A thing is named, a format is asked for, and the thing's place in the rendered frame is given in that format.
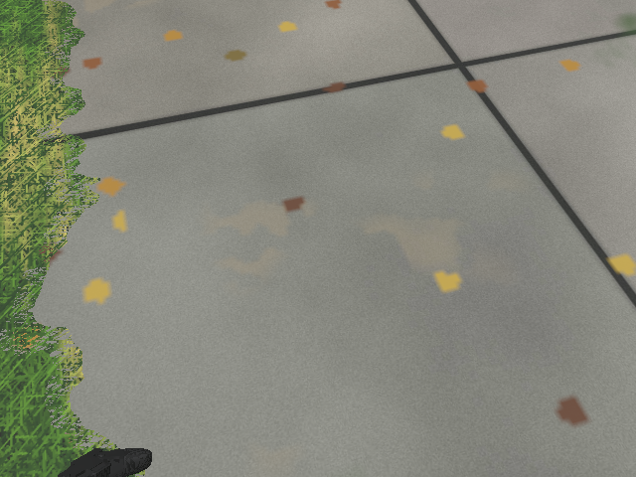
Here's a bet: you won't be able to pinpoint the left robot hand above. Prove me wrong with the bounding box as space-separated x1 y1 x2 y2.
58 448 152 477

